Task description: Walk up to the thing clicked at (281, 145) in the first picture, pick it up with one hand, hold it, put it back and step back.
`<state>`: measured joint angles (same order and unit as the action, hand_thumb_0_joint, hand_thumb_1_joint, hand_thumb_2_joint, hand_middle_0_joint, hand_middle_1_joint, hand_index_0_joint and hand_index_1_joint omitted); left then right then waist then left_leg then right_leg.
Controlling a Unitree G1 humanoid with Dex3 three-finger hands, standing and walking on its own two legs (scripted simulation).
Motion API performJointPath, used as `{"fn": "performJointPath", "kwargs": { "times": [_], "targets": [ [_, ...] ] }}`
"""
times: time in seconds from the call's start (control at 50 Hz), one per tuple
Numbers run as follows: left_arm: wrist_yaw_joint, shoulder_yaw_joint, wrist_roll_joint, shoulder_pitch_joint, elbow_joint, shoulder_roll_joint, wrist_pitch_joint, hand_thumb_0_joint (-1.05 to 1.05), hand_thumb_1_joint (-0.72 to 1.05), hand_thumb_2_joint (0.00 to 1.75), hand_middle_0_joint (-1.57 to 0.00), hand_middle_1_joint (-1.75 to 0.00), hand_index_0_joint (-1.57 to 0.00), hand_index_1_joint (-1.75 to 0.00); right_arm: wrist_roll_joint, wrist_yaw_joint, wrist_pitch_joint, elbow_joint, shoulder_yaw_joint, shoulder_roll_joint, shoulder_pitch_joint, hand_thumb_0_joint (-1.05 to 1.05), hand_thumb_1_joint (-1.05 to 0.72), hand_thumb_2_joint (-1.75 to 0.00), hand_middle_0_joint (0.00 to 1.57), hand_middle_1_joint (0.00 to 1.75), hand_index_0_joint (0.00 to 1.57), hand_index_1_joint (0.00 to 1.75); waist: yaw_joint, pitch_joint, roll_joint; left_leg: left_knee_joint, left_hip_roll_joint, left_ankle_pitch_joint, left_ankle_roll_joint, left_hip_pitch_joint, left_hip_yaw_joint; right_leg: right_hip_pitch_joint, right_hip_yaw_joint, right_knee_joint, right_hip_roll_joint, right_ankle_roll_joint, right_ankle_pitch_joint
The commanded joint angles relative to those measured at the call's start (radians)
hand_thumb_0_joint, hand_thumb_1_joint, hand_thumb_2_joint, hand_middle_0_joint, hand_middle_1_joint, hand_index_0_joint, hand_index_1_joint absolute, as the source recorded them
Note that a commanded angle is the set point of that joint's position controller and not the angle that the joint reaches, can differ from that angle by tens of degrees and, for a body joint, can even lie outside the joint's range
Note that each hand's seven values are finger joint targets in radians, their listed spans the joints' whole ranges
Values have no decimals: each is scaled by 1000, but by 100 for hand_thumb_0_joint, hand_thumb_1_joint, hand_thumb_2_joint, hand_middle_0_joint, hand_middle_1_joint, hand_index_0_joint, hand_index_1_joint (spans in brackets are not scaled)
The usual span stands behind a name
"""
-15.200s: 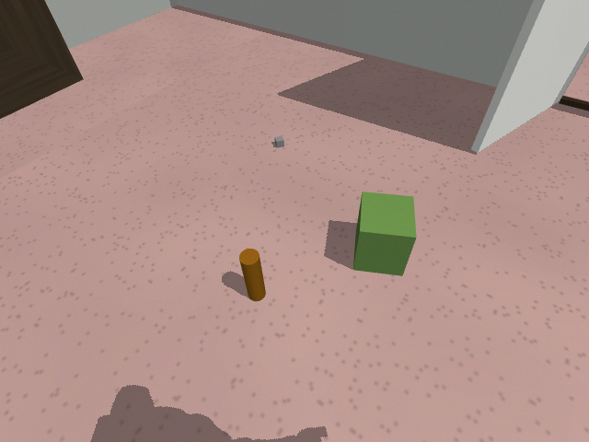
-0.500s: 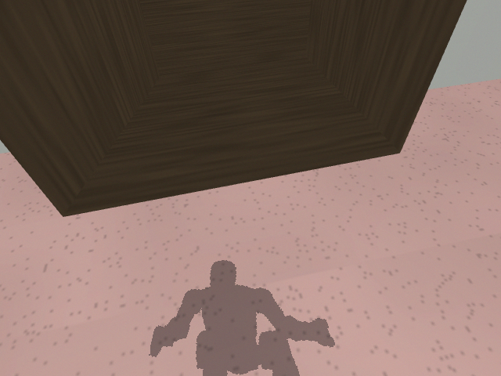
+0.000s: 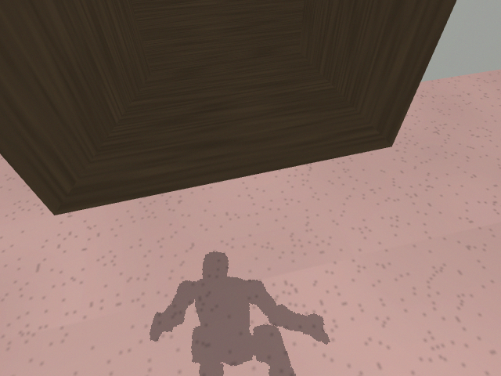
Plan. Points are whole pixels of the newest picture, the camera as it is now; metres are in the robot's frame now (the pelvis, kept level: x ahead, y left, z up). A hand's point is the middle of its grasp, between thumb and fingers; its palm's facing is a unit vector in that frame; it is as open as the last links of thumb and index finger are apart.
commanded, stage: stand
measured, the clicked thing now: out of the picture -0.20 -1.35 -0.76
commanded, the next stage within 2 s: none
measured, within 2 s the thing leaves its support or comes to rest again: neither
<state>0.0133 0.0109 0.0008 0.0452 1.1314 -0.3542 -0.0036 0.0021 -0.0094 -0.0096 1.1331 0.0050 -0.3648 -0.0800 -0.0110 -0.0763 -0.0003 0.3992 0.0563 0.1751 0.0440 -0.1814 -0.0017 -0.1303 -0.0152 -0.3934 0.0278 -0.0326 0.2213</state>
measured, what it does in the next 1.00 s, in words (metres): stands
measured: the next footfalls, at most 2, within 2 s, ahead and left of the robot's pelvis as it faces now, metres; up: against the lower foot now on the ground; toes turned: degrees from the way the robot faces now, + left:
none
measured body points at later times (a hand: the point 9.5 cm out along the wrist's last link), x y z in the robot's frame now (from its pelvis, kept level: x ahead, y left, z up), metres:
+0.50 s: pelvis -0.01 +0.01 +0.00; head +0.00 +0.01 +0.45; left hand +0.05 +0.32 -0.13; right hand +0.07 -0.29 -0.13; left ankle +0.03 +0.15 -0.74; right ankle +0.00 -0.14 -0.74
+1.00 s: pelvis +0.00 +0.00 +0.00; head +0.00 +0.00 +0.45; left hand +0.06 +0.31 -0.13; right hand +0.08 -0.30 -0.13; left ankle +0.03 +0.15 -0.74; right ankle +0.00 -0.14 -0.74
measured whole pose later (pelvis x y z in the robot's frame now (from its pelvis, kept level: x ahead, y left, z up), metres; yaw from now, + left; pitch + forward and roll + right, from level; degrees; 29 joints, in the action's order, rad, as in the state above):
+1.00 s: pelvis +0.00 +0.00 +0.00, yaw +1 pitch -2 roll +0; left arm 0.01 0.01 0.01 0.12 1.13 -0.36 0.00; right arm 0.01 -0.02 0.00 1.14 0.01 -0.35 -0.10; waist 0.00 -0.04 0.00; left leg 0.35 0.04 0.15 0.04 -0.17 0.01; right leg -0.12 -0.01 -0.36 0.04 -0.04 0.20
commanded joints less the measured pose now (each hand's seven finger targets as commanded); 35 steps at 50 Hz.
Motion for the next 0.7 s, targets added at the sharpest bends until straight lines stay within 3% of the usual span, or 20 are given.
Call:
{"fn": "performJointPath", "kwargs": {
  "times": [0.0, 0.08, 0.16, 0.22, 0.26, 0.36, 0.46, 0.56, 0.68],
  "targets": [
    [-16, 33, 2, -35, -41, -211, -22, 0, 90, 90, -20, -30, -20, -30, 4, 13, -20, -49, 39, -218, 61, 0, -90, -90, 20, 30, 20, 30, 9, 122, 22, -82, 83, -123, -51, 52, 71, 23, -65, 89, 92, 43, -150],
    [-16, 35, 3, -31, -35, -216, -24, 0, 90, 90, -20, -30, -20, -30, 5, 12, -24, -43, 38, -215, 61, 0, -90, -90, 20, 30, 20, 30, 8, 123, 22, -101, 86, -135, -49, 67, 74, 19, -62, 92, 92, 41, -147],
    [-16, 33, 5, -38, -34, -215, -23, 0, 90, 90, -20, -30, -20, -30, 8, 9, -19, -42, 46, -218, 69, 0, -90, -90, 20, 30, 20, 30, 3, 79, 12, -126, 78, 0, -47, 40, 81, -23, -61, 120, 88, 38, -44],
    [-15, 32, 7, -24, -36, -217, -26, 0, 90, 90, -20, -30, -20, -30, 8, 6, -18, -42, 48, -213, 63, 0, -90, -90, 20, 30, 20, 30, 2, 89, 6, -130, 78, 10, -49, 42, 84, -24, -63, 125, 92, 39, -34],
    [-15, 34, 8, -22, -38, -216, -28, 0, 90, 90, -20, -30, -20, -30, 9, 5, -20, -43, 46, -209, 63, 0, -90, -90, 20, 30, 20, 30, 5, 108, 6, -125, 79, -27, -54, 44, 83, 3, -63, 117, 98, 40, -84],
    [-13, 34, 10, 3, -38, -216, -23, 0, 90, 90, -20, -30, -20, -30, 10, 5, -19, -46, 51, -214, 66, 0, -90, -90, 20, 30, 20, 30, 7, 86, 21, -147, 81, 68, -55, 29, 99, -29, -57, 118, 89, 43, -19],
    [-15, 34, 10, 26, -42, -218, -25, 0, 90, 90, -20, -30, -20, -30, 9, 4, -15, -47, 52, -215, 61, 0, -90, -90, 20, 30, 20, 30, 9, 89, 14, -135, 76, 67, -58, 41, 98, -43, -60, 121, 93, 43, -9],
    [-17, 34, 8, 31, -48, -225, -31, 0, 90, 90, -20, -30, -20, -30, 7, 4, -21, -43, 45, -205, 38, 0, -90, -90, 20, 30, 20, 30, 3, 135, 2, -94, 77, -128, -60, 73, 79, -1, -63, 105, 108, 42, -153],
    [-18, 32, 8, 41, -47, -218, -24, 0, 90, 90, -20, -30, -20, -30, 5, 6, -15, -42, 42, -209, 46, 0, -90, -90, 20, 30, 20, 30, 8, 91, 10, -112, 74, -45, -55, 54, 85, -28, -55, 116, 99, 44, -75]
  ]
}}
